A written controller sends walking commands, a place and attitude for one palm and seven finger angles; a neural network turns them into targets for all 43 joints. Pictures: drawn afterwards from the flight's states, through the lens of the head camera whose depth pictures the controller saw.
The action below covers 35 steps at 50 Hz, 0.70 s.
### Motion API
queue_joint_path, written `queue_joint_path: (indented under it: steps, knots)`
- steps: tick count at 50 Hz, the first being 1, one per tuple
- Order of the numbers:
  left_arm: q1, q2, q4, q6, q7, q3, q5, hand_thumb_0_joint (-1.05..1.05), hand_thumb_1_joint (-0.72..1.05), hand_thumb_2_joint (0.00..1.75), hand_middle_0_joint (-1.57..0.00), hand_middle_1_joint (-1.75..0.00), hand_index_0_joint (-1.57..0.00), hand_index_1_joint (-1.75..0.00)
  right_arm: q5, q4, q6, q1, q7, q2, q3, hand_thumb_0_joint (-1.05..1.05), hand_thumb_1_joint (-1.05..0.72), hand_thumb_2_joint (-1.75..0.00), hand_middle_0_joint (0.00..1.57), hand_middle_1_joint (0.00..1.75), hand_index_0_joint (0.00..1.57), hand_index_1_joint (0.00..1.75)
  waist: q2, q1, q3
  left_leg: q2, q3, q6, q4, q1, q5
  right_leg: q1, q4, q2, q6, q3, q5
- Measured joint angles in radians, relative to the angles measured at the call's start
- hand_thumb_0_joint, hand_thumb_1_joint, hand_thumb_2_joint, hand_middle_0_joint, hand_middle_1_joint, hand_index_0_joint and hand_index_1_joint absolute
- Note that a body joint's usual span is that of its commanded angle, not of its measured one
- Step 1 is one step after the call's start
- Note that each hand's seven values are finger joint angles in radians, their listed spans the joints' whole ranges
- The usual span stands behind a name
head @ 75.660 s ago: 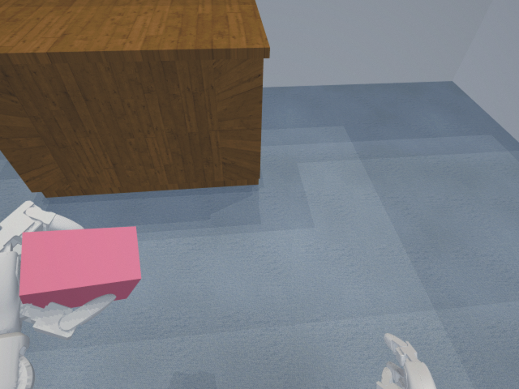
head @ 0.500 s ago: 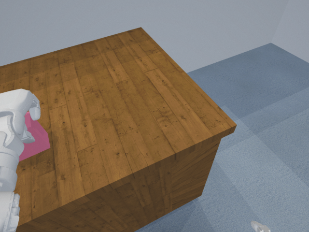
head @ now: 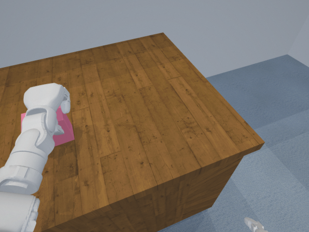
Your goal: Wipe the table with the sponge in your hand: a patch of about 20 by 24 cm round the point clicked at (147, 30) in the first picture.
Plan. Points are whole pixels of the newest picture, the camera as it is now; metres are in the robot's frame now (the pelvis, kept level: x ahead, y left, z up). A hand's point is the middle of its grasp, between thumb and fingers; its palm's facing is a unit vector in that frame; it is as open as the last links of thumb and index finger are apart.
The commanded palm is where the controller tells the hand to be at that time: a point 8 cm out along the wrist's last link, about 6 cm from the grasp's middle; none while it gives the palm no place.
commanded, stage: slide across to the middle lane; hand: left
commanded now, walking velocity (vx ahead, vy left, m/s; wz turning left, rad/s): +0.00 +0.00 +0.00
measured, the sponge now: (52, 131) +0.36 +0.35 +0.05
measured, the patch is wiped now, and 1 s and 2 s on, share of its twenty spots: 0.90 0.90 0.90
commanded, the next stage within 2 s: wipe back along the middle lane in 0.34 s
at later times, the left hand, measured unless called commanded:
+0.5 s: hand (79, 102) +0.41 +0.26 +0.12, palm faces +0.04 -0.03 -1.00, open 7.8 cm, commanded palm +0.38 +0.24 +0.16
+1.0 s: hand (84, 113) +0.37 +0.23 +0.12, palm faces +0.05 -0.04 -1.00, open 7.6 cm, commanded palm +0.33 +0.22 +0.15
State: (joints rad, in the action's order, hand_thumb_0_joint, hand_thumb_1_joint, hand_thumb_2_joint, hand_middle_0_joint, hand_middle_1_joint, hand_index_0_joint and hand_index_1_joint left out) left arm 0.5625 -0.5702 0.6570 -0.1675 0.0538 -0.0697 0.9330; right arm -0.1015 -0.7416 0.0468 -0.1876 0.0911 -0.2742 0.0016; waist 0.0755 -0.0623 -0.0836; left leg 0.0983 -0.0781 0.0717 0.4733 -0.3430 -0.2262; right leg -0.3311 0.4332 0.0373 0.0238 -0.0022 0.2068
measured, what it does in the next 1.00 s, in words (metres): stands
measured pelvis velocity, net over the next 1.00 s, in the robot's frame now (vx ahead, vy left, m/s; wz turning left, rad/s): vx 0.02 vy -0.02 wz -0.03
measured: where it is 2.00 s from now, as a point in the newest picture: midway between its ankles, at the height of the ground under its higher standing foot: outside the picture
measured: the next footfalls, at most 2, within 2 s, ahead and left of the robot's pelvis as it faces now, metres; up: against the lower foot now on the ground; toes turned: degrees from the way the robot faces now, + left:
none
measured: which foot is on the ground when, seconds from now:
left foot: down 0.00-1.00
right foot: down 0.00-1.00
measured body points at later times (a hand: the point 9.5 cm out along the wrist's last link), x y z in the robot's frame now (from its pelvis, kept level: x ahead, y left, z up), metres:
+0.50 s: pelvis +0.03 +0.01 +0.00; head +0.04 -0.02 +0.45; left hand +0.40 +0.26 +0.17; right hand +0.24 -0.20 -0.11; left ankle +0.00 +0.07 -0.74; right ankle +0.00 -0.11 -0.74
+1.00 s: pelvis +0.02 -0.02 +0.00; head +0.01 -0.06 +0.45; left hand +0.36 +0.23 +0.17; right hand +0.22 -0.25 -0.10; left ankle +0.00 +0.07 -0.74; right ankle +0.00 -0.11 -0.74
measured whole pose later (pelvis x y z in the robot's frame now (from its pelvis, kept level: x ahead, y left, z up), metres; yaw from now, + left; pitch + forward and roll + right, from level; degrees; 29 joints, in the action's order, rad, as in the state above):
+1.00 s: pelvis +0.02 -0.02 +0.00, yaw -2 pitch +3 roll +0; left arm 0.39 -0.42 0.31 -0.58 0.02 -0.20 0.95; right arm -0.09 -0.68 0.13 -0.05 0.04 -0.28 -0.06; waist 0.09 -0.06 -0.09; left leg 0.07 -0.06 0.05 0.44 -0.23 -0.25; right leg -0.24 0.42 0.06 0.05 0.02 0.23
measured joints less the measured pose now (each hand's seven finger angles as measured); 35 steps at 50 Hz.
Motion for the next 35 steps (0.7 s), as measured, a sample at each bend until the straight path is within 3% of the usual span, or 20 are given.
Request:
queue_joint_path:
  steps: [7, 11, 18, 26, 35]
  knots:
    - [0.058, 0.078, -0.04, -0.132, -0.001, -0.094, 0.011, 0.02, -0.55, 1.0, -0.75, -1.46, -1.2, -1.59, 0.009, 0.012, -0.013, 0.068, -0.021, 0.021, -0.023, 0.01, -0.9, -0.9, 0.2, 0.3, 0.2, 0.29, -0.003, -0.011, 0.007, 0.021, -0.014, 0.01, -0.035, 0.03, 0.014, 0.028, -0.019, -0.022, -0.003, -0.012, 0.005]
    - [0.065, 0.125, -0.068, -0.182, -0.011, -0.116, 0.0, 0.02, -0.53, 0.98, -0.74, -1.46, -1.19, -1.59, 0.017, 0.024, -0.008, 0.098, -0.035, 0.031, -0.037, 0.01, -0.9, -0.9, 0.2, 0.3, 0.2, 0.29, 0.001, -0.012, 0.001, 0.024, -0.015, 0.015, -0.046, 0.046, 0.011, 0.046, -0.034, -0.025, -0.007, -0.011, 0.007]
    - [0.039, 0.184, -0.141, -0.267, -0.016, -0.139, 0.038, 0.01, -0.51, 0.96, -0.73, -1.47, -1.18, -1.6, 0.037, 0.039, 0.019, 0.125, -0.063, 0.034, -0.049, 0.01, -0.9, -0.9, 0.2, 0.3, 0.2, 0.29, 0.007, -0.014, -0.006, 0.022, -0.01, 0.015, -0.057, 0.066, 0.001, 0.064, -0.045, -0.024, -0.006, -0.004, 0.013]
    - [0.019, 0.197, -0.187, -0.353, -0.019, -0.165, 0.04, 0.01, -0.48, 0.94, -0.72, -1.48, -1.17, -1.6, 0.038, 0.033, 0.046, 0.134, -0.073, 0.02, -0.048, 0.01, -0.9, -0.9, 0.2, 0.3, 0.2, 0.29, 0.009, -0.018, -0.001, 0.017, -0.008, 0.012, -0.054, 0.076, -0.006, 0.073, -0.041, -0.018, -0.008, -0.002, 0.019]
    - [-0.071, 0.182, -0.281, -0.376, -0.026, -0.156, 0.04, 0.01, -0.45, 0.92, -0.7, -1.51, -1.16, -1.62, 0.03, 0.043, 0.065, 0.122, -0.076, 0.007, -0.048, 0.01, -0.9, -0.9, 0.2, 0.3, 0.2, 0.29, 0.011, -0.011, -0.007, 0.001, 0.001, 0.001, -0.046, 0.094, -0.018, 0.085, -0.029, -0.002, 0.002, 0.006, 0.025]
